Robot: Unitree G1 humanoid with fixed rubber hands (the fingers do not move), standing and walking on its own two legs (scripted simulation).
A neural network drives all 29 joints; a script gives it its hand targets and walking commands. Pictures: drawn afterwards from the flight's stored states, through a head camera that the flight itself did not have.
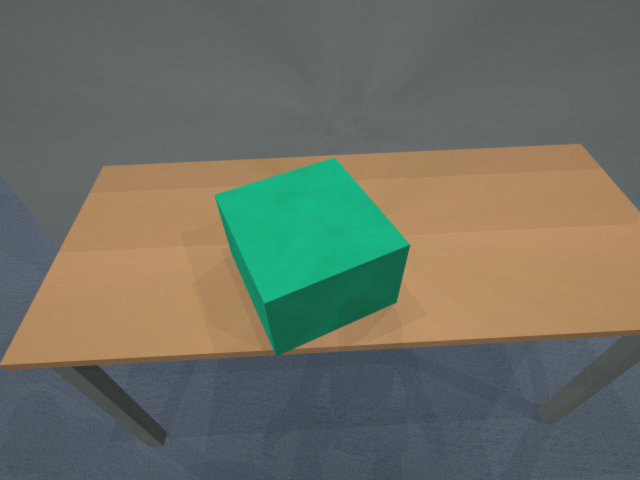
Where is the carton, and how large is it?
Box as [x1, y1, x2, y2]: [215, 158, 409, 355]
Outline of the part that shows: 335,158 328,159 215,194 215,198 231,253 276,355 396,302 409,244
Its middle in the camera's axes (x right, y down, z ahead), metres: -0.02 +0.01 +0.71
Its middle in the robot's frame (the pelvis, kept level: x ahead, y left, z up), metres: +0.51 +0.06 -0.06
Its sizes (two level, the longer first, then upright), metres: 0.254 0.241 0.163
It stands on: a table, 0.63 m high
